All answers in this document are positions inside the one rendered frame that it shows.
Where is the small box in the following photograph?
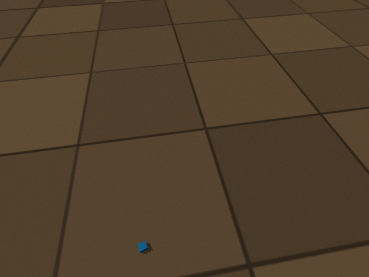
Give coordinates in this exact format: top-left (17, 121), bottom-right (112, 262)
top-left (137, 241), bottom-right (148, 253)

